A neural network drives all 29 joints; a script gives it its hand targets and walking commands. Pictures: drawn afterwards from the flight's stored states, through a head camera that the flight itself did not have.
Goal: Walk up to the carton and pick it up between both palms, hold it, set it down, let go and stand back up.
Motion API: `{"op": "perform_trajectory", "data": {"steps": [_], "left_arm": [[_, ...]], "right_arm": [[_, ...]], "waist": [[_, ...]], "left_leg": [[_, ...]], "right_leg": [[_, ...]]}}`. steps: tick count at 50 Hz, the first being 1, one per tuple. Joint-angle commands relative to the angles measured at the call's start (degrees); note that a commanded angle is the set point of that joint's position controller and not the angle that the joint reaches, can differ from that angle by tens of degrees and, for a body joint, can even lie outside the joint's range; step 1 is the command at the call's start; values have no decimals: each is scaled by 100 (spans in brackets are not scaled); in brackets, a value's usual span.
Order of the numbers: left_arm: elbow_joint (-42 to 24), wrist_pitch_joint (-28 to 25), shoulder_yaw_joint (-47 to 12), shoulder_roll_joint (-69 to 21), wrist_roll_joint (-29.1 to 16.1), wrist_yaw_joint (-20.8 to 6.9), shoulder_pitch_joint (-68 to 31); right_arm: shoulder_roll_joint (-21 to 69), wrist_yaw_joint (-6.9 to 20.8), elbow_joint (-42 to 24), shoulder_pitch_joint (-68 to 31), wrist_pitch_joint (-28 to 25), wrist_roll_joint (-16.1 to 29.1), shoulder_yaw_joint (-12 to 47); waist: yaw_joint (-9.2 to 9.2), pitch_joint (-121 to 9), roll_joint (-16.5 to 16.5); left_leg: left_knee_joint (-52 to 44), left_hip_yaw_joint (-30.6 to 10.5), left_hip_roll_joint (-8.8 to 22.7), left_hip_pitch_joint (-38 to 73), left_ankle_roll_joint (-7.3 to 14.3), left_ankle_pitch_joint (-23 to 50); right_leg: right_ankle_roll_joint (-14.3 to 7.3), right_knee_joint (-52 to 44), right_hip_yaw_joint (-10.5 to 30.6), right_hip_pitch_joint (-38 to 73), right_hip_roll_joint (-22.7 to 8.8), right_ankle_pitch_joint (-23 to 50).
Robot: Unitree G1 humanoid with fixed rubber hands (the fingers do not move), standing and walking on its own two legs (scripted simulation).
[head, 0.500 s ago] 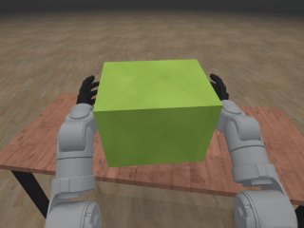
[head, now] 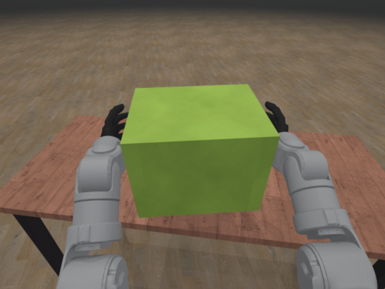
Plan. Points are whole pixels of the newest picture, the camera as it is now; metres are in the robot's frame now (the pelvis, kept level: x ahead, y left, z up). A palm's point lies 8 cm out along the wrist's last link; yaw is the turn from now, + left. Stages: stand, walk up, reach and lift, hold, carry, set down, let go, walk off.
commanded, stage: hold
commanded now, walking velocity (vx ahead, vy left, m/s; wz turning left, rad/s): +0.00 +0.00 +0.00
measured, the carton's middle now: (195, 147) +0.36 +0.02 +0.19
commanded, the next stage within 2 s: set down in 0.30 s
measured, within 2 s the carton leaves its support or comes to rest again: neither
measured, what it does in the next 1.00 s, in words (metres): stands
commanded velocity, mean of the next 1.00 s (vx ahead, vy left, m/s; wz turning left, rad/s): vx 0.00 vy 0.00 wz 0.00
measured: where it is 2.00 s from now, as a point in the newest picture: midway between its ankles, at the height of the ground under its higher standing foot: outside the picture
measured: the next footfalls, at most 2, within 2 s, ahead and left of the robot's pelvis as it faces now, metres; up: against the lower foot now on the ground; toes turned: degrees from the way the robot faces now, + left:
none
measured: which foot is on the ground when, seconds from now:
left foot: down 0.00-1.00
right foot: down 0.00-1.00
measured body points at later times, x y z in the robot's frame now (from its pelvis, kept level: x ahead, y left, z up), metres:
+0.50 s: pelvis +0.00 +0.00 +0.00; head -0.06 +0.02 +0.45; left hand +0.36 +0.20 +0.23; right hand +0.39 -0.13 +0.21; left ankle +0.03 +0.13 -0.74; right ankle +0.04 -0.11 -0.74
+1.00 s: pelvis +0.02 +0.00 +0.00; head +0.02 +0.02 +0.45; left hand +0.42 +0.18 +0.20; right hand +0.44 -0.15 +0.15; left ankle +0.03 +0.13 -0.74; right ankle +0.04 -0.11 -0.74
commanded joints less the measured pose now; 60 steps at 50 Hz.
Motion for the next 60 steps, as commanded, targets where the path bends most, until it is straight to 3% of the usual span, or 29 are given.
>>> {"op": "perform_trajectory", "data": {"steps": [1,2,4,6,7,8,9,10,13,15,16,22,24,26,28,29,32,35,37,38,40,41,45,48,49,50,52,56,60], "left_arm": [[-3160,-815,-4133,-3815,-2185,-737,-5650],[-2727,-704,-4009,-3619,-2097,-742,-5297],[-2277,-564,-3663,-3559,-1764,-817,-4997],[-1330,-250,-3029,-3330,-1189,-947,-4116],[-670,-179,-2652,-3148,-926,-1074,-4256],[-603,-193,-2522,-3111,-817,-1189,-4468],[-442,-154,-2444,-3121,-656,-1279,-4426],[-552,-163,-2386,-3155,-604,-1371,-4516],[-1486,-466,-3006,-3365,-1197,-1337,-5512],[-2332,-730,-3618,-3592,-1806,-1123,-6187],[-2290,-887,-3308,-3725,-1594,-1028,-5694],[-1250,-1442,-3005,-4041,-1261,-828,-5773],[-222,-1417,-2475,-3908,-736,-890,-5297],[677,-1372,-1610,-3591,-117,-1054,-4677],[842,-1413,-1507,-3590,79,-1183,-4379],[766,-1450,-1311,-3347,164,-1254,-4391],[233,-1713,-1675,-3603,-13,-1235,-4786],[-582,-2061,-2657,-4005,-454,-953,-5356],[-1013,-2250,-3099,-4374,-621,-683,-5356],[-1309,-2322,-3451,-4478,-774,-552,-5361],[-1373,-2381,-3537,-4586,-676,-386,-4849],[-1203,-2331,-3540,-4665,-653,-319,-4291],[-628,-1984,-3039,-4330,-163,-375,-3173],[-592,-1848,-2755,-4148,-125,-465,-2484],[-624,-1801,-2653,-4002,-62,-512,-2309],[-511,-1793,-2552,-3984,-8,-556,-2417],[-755,-1738,-2403,-3850,-15,-584,-2111],[-1216,-1874,-2567,-3858,-184,-626,-2495],[-1417,-2051,-2897,-4128,-360,-437,-2843]], "right_arm": [[4083,666,-3773,-5731,-655,1171,2899],[3846,634,-3450,-5433,-528,1120,2749],[3705,654,-3399,-5649,-545,1007,2674],[3142,648,-2583,-5164,-359,766,2331],[2877,687,-1650,-5153,-256,548,1958],[2974,747,-1455,-5167,-306,333,1859],[2890,776,-983,-5083,-280,272,1648],[3042,810,-992,-5174,-300,281,1734],[3288,815,-1255,-5326,-463,407,1839],[3770,798,-2176,-5835,-658,800,2294],[4633,875,-2026,-5308,-762,990,2762],[4194,1080,-2433,-6666,-1857,223,2316],[3795,1184,-1391,-6187,-2094,-341,1722],[3576,1331,-643,-5871,-2295,-760,1281],[3101,1434,476,-5161,-2355,-1045,753],[3148,1477,382,-5132,-2483,-998,758],[3241,1493,441,-5320,-2849,-956,837],[3435,1470,32,-5635,-3304,-616,1267],[3602,1496,-825,-6139,-3603,-405,1766],[3618,1455,-963,-5989,-3724,-280,1863],[3509,1427,-1455,-6028,-3857,-68,2277],[3181,1424,-1232,-5749,-3849,-146,2131],[2752,1459,-1265,-5397,-3766,-126,2198],[2549,1445,-1193,-4977,-3627,18,2405],[2583,1446,-1140,-4920,-3578,95,2510],[2583,1446,-997,-4871,-3505,-28,2433],[2593,1413,-1432,-4897,-3551,157,2682],[2623,1376,-1514,-4911,-3579,162,2766],[2688,1472,-1582,-4972,-3696,38,2694]], "waist": [[-991,-4411,390],[-1114,-3766,308],[-899,-3548,315],[-997,-2504,239],[-965,-1564,53],[-893,-1549,39],[-1031,-1177,56],[-943,-1374,121],[-1233,-2255,182],[-1091,-3446,293],[-612,-3775,285],[-445,-3503,245],[-530,-2446,300],[-263,-1435,-39],[-536,-778,25],[-305,-893,-105],[-355,-1439,60],[-484,-2503,542],[-217,-3527,651],[-312,-4033,905],[-93,-4248,1000],[-215,-4077,1083],[-62,-3199,555],[3,-2925,183],[183,-2806,-10],[93,-2591,-193],[327,-2998,-357],[214,-3350,-354],[266,-3497,-40]], "left_leg": [[-125,-188,-649,484,-182,1701],[-207,-229,-644,308,-153,1359],[-343,-168,-589,312,-90,1029],[-564,-119,-547,234,-71,539],[-810,-61,-491,-10,-11,-321],[-893,-36,-471,-109,117,-550],[-1001,-17,-456,-134,108,-819],[-981,41,-456,-66,77,-624],[-836,-49,-489,85,9,-133],[-520,-84,-557,343,-70,644],[-510,-219,-555,558,-5,1297],[-468,-135,-543,882,-18,802],[-728,-32,-478,853,-27,158],[-1101,67,-453,401,141,-822],[-1379,-4,-362,249,141,-1347],[-1374,89,-362,250,207,-1245],[-1210,128,-381,574,85,-500],[-736,101,-377,1429,-147,872],[-364,48,-331,2157,-270,2021],[-101,-36,-277,2665,-359,2888],[163,-61,-288,2937,-451,3771],[246,-105,-270,2979,-527,4049],[-61,66,-307,2499,-340,3246],[-96,139,-305,2191,-274,3420],[-178,203,-346,2042,-208,3312],[-306,188,-361,1779,-168,2934],[-164,246,-379,1717,-145,3268],[-176,224,-426,1720,-193,3378],[-79,189,-383,2129,-314,3661]], "right_leg": [[182,392,467,2420,169,3121],[193,324,499,2159,154,2897],[169,173,383,2012,166,2222],[142,-53,337,1975,79,1622],[148,-199,272,1606,83,550],[133,-242,244,1583,29,94],[90,-308,220,1573,-12,-89],[51,-274,198,1613,34,-103],[97,-94,254,1932,53,713],[143,164,325,2097,135,1533],[173,86,259,2049,189,1448],[76,-100,15,1364,135,584],[44,-357,-87,1013,49,-296],[121,-555,-179,943,-16,-1176],[130,-572,-259,957,-27,-1525],[177,-529,-292,1157,-27,-1406],[160,-409,-331,1464,9,-782],[115,-294,-401,1348,67,170],[44,-301,-435,1071,199,454],[15,-259,-393,905,215,936],[-35,-337,-395,845,294,1319],[-130,-390,-422,702,349,1270],[-89,-474,-445,1016,298,1207],[-37,-390,-328,1427,273,1608],[13,-372,-330,1593,292,1677],[20,-393,-284,1713,250,1713],[84,-128,-272,2100,242,2504],[96,-24,-227,2196,235,2915],[-29,-164,-320,1647,318,2390]]}}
